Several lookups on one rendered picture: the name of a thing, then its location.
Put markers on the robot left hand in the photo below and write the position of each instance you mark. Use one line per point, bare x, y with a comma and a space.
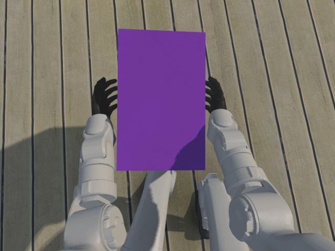
100, 103

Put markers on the robot left forearm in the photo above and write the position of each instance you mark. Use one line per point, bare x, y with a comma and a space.
96, 185

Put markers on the left robot upper arm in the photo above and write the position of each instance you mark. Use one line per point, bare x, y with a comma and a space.
99, 228

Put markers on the left robot thigh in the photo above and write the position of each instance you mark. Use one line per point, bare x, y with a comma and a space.
148, 226

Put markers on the carton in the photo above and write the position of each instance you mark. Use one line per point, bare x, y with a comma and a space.
161, 100

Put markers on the robot right hand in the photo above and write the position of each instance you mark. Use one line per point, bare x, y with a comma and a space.
217, 100

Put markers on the right robot upper arm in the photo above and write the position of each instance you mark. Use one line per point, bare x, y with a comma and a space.
264, 221

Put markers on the robot right forearm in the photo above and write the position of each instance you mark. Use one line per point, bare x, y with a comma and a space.
241, 173

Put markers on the right robot foot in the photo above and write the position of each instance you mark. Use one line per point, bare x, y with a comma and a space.
203, 232

